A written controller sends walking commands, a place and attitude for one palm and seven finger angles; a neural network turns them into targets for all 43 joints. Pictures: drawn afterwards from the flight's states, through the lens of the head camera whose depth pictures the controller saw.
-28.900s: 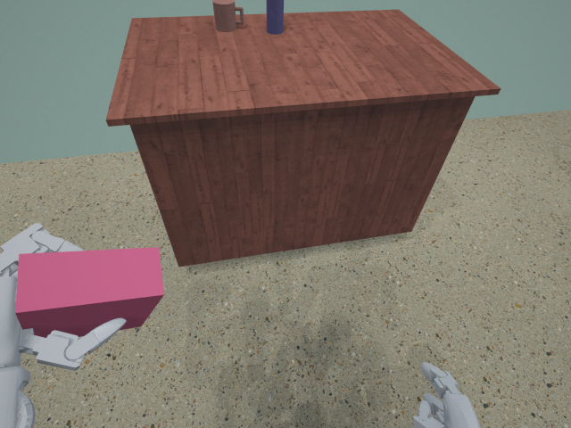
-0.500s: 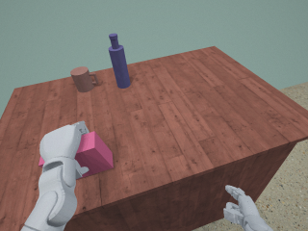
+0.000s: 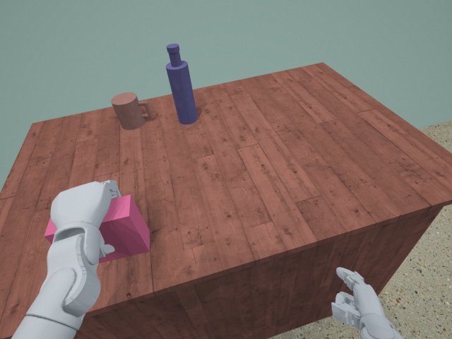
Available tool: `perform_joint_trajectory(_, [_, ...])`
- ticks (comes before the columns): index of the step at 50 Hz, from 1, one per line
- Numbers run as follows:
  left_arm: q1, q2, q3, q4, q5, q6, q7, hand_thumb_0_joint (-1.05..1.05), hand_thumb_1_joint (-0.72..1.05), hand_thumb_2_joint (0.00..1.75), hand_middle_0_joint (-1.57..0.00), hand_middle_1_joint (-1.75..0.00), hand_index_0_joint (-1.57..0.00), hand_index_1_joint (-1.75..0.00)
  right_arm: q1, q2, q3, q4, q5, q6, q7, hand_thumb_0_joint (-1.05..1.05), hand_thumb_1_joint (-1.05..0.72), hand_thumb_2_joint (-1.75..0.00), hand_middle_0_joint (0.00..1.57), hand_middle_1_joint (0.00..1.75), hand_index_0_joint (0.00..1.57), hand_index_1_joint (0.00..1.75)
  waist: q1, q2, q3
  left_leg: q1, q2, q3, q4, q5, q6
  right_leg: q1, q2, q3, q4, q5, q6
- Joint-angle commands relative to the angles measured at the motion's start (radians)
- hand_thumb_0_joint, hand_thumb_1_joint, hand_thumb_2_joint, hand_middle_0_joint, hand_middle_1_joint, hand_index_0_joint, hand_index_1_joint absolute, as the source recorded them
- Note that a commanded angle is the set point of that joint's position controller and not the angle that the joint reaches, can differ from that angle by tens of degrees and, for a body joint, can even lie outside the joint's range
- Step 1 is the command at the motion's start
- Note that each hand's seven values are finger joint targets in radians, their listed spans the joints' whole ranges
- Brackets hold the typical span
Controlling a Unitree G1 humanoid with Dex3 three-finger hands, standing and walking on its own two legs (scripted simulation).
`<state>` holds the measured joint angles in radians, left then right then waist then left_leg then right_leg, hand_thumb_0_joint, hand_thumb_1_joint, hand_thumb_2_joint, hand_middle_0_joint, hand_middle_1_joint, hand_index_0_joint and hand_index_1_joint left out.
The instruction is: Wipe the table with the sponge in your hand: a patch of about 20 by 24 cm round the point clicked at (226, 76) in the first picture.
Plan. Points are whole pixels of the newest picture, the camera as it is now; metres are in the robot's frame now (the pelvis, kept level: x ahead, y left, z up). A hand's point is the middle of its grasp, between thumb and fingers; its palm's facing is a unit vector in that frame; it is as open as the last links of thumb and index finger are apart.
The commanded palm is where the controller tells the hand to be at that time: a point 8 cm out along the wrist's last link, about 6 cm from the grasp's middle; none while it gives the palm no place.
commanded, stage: wipe forward along the middle lane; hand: left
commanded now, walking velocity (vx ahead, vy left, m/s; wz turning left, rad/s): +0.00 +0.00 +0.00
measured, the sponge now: (107, 238) +0.26 +0.27 +0.05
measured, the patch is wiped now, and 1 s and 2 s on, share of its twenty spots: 0.90 0.90 0.90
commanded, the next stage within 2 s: slide back across to the first lane in 1.40 s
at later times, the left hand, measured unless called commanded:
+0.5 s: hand (95, 204) +0.31 +0.30 +0.10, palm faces -0.06 -0.05 -1.00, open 9.5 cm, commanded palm +0.29 +0.30 +0.12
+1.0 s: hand (96, 185) +0.36 +0.32 +0.09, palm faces -0.10 -0.01 -0.99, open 9.6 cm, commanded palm +0.34 +0.32 +0.12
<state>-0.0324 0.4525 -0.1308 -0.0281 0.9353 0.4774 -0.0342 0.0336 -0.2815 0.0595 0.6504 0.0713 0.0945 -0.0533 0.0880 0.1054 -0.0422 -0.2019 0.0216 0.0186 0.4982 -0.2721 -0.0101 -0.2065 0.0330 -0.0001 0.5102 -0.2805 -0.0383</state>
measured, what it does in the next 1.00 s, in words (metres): stands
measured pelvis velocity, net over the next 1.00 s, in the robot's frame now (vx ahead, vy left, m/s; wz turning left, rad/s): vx -0.02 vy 0.00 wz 0.02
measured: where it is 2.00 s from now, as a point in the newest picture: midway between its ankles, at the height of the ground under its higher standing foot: outside the picture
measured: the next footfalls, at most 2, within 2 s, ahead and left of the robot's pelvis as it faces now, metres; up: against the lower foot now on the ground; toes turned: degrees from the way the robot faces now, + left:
none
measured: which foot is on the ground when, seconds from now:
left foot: down 0.00-1.00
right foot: down 0.00-1.00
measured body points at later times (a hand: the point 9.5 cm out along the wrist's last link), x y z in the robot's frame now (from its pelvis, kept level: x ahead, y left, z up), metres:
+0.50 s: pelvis -0.02 -0.01 +0.00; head -0.02 -0.05 +0.45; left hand +0.31 +0.30 +0.15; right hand +0.18 -0.25 -0.11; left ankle +0.00 +0.13 -0.74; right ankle +0.00 -0.10 -0.74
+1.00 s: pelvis -0.02 +0.00 +0.00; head +0.00 -0.03 +0.45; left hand +0.36 +0.32 +0.15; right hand +0.12 -0.26 -0.13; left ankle +0.00 +0.13 -0.74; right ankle +0.00 -0.10 -0.74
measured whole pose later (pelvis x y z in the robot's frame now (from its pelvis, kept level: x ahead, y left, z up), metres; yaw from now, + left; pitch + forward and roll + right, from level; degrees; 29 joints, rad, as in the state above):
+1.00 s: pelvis -0.02 +0.00 +0.00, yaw +1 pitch +6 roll +0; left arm -0.57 0.54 -0.03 0.73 0.99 0.17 -0.01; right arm 0.21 -0.30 0.01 0.70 0.09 0.10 -0.08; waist 0.02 0.08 -0.09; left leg -0.40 0.02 -0.01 0.54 -0.24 0.00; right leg -0.38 0.03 -0.02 0.52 -0.24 -0.03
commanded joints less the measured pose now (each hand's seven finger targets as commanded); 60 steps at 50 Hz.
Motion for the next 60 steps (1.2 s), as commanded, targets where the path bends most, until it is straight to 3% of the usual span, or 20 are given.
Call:
perform_joint_trajectory(1, [-0.161,0.213,0.149,-0.002,0.004,-0.027,0.01,0.0,0.1,1.3,-1.2,-1.6,-1.2,-1.6,-0.19,-0.104,-0.045,-0.172,-0.007,-0.055,-0.018,0.0,-0.9,-0.9,0.2,0.3,0.2,0.3,0.016,-0.165,-0.135,0.018,-0.058,-0.019,-0.03,0.187,0.053,0.047,-0.009,0.069,-0.11,0.217,-0.015])
perform_joint_trajectory(7, [-0.226,0.189,0.121,0.103,0.02,-0.062,0.01,0.0,0.1,1.3,-1.2,-1.6,-1.2,-1.6,-0.165,-0.106,-0.052,-0.153,-0.005,-0.066,-0.025,0.0,-0.9,-0.9,0.2,0.3,0.2,0.3,-0.003,-0.16,-0.086,0.007,-0.059,-0.015,-0.034,0.158,0.052,-0.004,-0.008,0.067,-0.133,0.176,-0.014])
perform_joint_trajectory(10, [-0.299,0.244,0.153,0.143,0.027,-0.083,0.009,0.0,0.1,1.3,-1.2,-1.6,-1.2,-1.6,-0.154,-0.12,-0.057,-0.139,-0.007,-0.066,-0.031,0.0,-0.9,-0.9,0.2,0.3,0.2,0.3,-0.011,-0.174,-0.085,0.0,-0.06,-0.016,-0.039,0.127,0.053,-0.014,-0.006,0.084,-0.146,0.14,-0.015])
perform_joint_trajectory(12, [-0.332,0.208,0.115,0.205,0.037,-0.091,0.004,0.0,0.1,1.3,-1.2,-1.6,-1.2,-1.6,-0.14,-0.115,-0.057,-0.135,-0.004,-0.069,-0.037,0.0,-0.9,-0.9,0.2,0.3,0.2,0.3,-0.018,-0.192,-0.078,-0.012,-0.063,-0.008,-0.033,0.118,0.053,-0.03,-0.009,0.069,-0.148,0.127,-0.009])
perform_joint_trajectory(15, [-0.387,0.255,0.139,0.288,0.044,-0.112,0.001,0.0,0.1,1.3,-1.2,-1.6,-1.2,-1.6,-0.114,-0.128,-0.06,-0.118,-0.003,-0.068,-0.039,0.0,-0.9,-0.9,0.2,0.3,0.2,0.3,-0.027,-0.192,-0.056,-0.034,-0.061,-0.01,-0.042,0.068,0.05,-0.057,-0.007,0.082,-0.164,0.051,-0.012])
perform_joint_trajectory(17, [-0.423,0.232,0.11,0.342,0.052,-0.125,-0.003,0.0,0.1,1.3,-1.2,-1.6,-1.2,-1.6,-0.097,-0.127,-0.061,-0.117,-0.001,-0.068,-0.042,0.0,-0.9,-0.9,0.2,0.3,0.2,0.3,-0.032,-0.193,-0.07,-0.049,-0.063,-0.006,-0.036,0.064,0.05,-0.062,-0.009,0.065,-0.157,0.045,-0.008])
perform_joint_trajectory(19, [-0.442,0.238,0.113,0.376,0.055,-0.143,-0.007,0.0,0.1,1.3,-1.2,-1.6,-1.2,-1.6,-0.081,-0.133,-0.064,-0.114,0.0,-0.066,-0.041,0.0,-0.9,-0.9,0.2,0.3,0.2,0.3,-0.033,-0.181,-0.091,-0.061,-0.062,-0.006,-0.035,0.068,0.049,-0.059,-0.009,0.058,-0.147,0.062,-0.009])
perform_joint_trajectory(20, [-0.438,0.289,0.157,0.386,0.054,-0.152,-0.004,0.0,0.1,1.3,-1.2,-1.6,-1.2,-1.6,-0.074,-0.137,-0.069,-0.115,-0.001,-0.067,-0.042,0.0,-0.9,-0.9,0.2,0.3,0.2,0.3,-0.027,-0.181,-0.103,-0.062,-0.063,-0.008,-0.031,0.06,0.051,-0.048,-0.011,0.078,-0.149,0.056,-0.011])
perform_joint_trajectory(23, [-0.459,0.25,0.125,0.439,0.06,-0.177,-0.006,0.0,0.1,1.3,-1.2,-1.6,-1.2,-1.6,-0.047,-0.134,-0.071,-0.118,0.002,-0.062,-0.041,0.0,-0.9,-0.9,0.2,0.3,0.2,0.3,-0.035,-0.166,-0.121,-0.082,-0.065,-0.004,-0.022,0.073,0.05,-0.049,-0.01,0.058,-0.134,0.087,-0.01])
perform_joint_trajectory(26, [-0.484,0.272,0.143,0.448,0.058,-0.202,-0.001,0.0,0.1,1.3,-1.2,-1.6,-1.2,-1.6,-0.027,-0.139,-0.076,-0.127,0.001,-0.057,-0.039,0.0,-0.9,-0.9,0.2,0.3,0.2,0.3,-0.037,-0.185,-0.152,-0.096,-0.065,-0.005,-0.013,0.079,0.054,-0.031,-0.013,0.057,-0.122,0.12,-0.01])
perform_joint_trajectory(28, [-0.515,0.274,0.14,0.478,0.058,-0.215,0.001,0.0,0.1,1.3,-1.2,-1.6,-1.2,-1.6,-0.017,-0.141,-0.078,-0.12,0.002,-0.054,-0.04,0.0,-0.9,-0.9,0.2,0.3,0.2,0.3,-0.048,-0.195,-0.12,-0.111,-0.063,-0.003,-0.012,0.053,0.053,-0.064,-0.013,0.064,-0.135,0.08,-0.006])
perform_joint_trajectory(30, [-0.571,0.337,0.182,0.501,0.063,-0.231,0.008,0.0,0.1,1.3,-1.2,-1.6,-1.2,-1.6,-0.004,-0.15,-0.081,-0.11,0.001,-0.053,-0.042,0.0,-0.9,-0.9,0.2,0.3,0.2,0.3,-0.052,-0.191,-0.095,-0.123,-0.06,-0.009,-0.017,0.029,0.054,-0.088,-0.012,0.072,-0.144,0.034,-0.01])
perform_joint_trajectory(33, [-0.611,0.292,0.138,0.56,0.071,-0.246,0.015,0.0,0.1,1.3,-1.2,-1.6,-1.2,-1.6,0.021,-0.146,-0.084,-0.105,0.005,-0.053,-0.043,0.0,-0.9,-0.9,0.2,0.3,0.2,0.3,-0.064,-0.187,-0.087,-0.14,-0.061,-0.007,-0.018,0.006,0.054,-0.118,-0.01,0.056,-0.147,-0.011,-0.007])
perform_joint_trajectory(35, [-0.64,0.333,0.171,0.581,0.078,-0.258,0.023,0.0,0.1,1.3,-1.2,-1.6,-1.2,-1.6,0.035,-0.151,-0.089,-0.098,0.005,-0.051,-0.041,0.0,-0.9,-0.9,0.2,0.3,0.2,0.3,-0.059,-0.163,-0.102,-0.143,-0.058,-0.011,-0.026,0.009,0.052,-0.119,-0.007,0.051,-0.14,-0.015,-0.014])
perform_joint_trajectory(41, [-0.738,0.3,0.126,0.656,0.085,-0.279,0.042,0.0,0.1,1.3,-1.2,-1.6,-1.2,-1.6,0.072,-0.148,-0.094,-0.094,0.01,-0.047,-0.043,0.0,-0.9,-0.9,0.2,0.3,0.2,0.3,-0.078,-0.164,-0.173,-0.152,-0.057,-0.006,-0.019,0.006,0.055,-0.112,-0.009,0.038,-0.131,-0.006,-0.008])
perform_joint_trajectory(43, [-0.726,0.301,0.133,0.693,0.086,-0.283,0.047,0.0,0.1,1.3,-1.2,-1.6,-1.2,-1.6,0.085,-0.15,-0.095,-0.086,0.009,-0.042,-0.043,0.0,-0.9,-0.9,0.2,0.3,0.2,0.3,-0.081,-0.193,-0.188,-0.156,-0.054,-0.006,-0.011,0.036,0.056,-0.1,-0.009,0.037,-0.122,0.053,-0.008])
perform_joint_trajectory(47, [-0.739,0.275,0.115,0.715,0.09,-0.296,0.058,0.0,0.1,1.3,-1.2,-1.6,-1.2,-1.6,0.097,-0.148,-0.098,-0.087,0.01,-0.033,-0.035,0.0,-0.9,-0.9,0.2,0.3,0.2,0.3,-0.082,-0.163,-0.209,-0.156,-0.052,-0.006,-0.005,0.069,0.056,-0.098,-0.008,0.027,-0.105,0.115,-0.011])
perform_joint_trajectory(53, [-0.816,0.33,0.142,0.785,0.096,-0.304,0.066,0.0,0.1,1.3,-1.2,-1.6,-1.2,-1.6,0.113,-0.156,-0.095,-0.076,0.011,-0.023,-0.036,0.0,-0.9,-0.9,0.2,0.3,0.2,0.3,-0.098,-0.2,-0.168,-0.185,-0.049,-0.009,-0.011,0.042,0.058,-0.126,-0.007,0.021,-0.113,0.077,-0.006])
perform_joint_trajectory(55, [-0.824,0.358,0.171,0.783,0.1,-0.315,0.067,0.0,0.1,1.3,-1.2,-1.6,-1.2,-1.6,0.109,-0.156,-0.096,-0.079,0.01,-0.021,-0.036,0.0,-0.9,-0.9,0.2,0.3,0.2,0.3,-0.084,-0.171,-0.193,-0.179,-0.049,-0.013,-0.015,0.072,0.057,-0.112,-0.007,0.023,-0.107,0.107,-0.014])
perform_joint_trajectory(60, [-0.87,0.328,0.135,0.809,0.11,-0.317,0.069,0.0,0.1,1.3,-1.2,-1.6,-1.2,-1.6,0.123,-0.154,-0.096,-0.079,0.009,-0.015,-0.032,0.0,-0.9,-0.9,0.2,0.3,0.2,0.3,-0.096,-0.146,-0.219,-0.16,-0.043,-0.014,-0.012,0.096,0.056,-0.127,-0.004,0.01,-0.1,0.13,-0.018])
